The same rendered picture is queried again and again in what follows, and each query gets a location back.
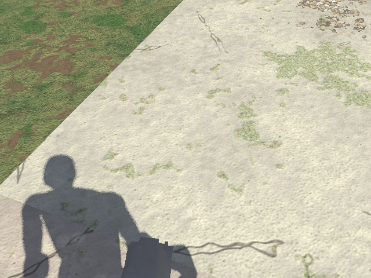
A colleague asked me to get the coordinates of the left robot thigh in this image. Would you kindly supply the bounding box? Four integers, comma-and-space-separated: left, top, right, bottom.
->
121, 237, 173, 278

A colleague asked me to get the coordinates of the left robot shin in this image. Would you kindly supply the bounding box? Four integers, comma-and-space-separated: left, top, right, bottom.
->
125, 242, 138, 261

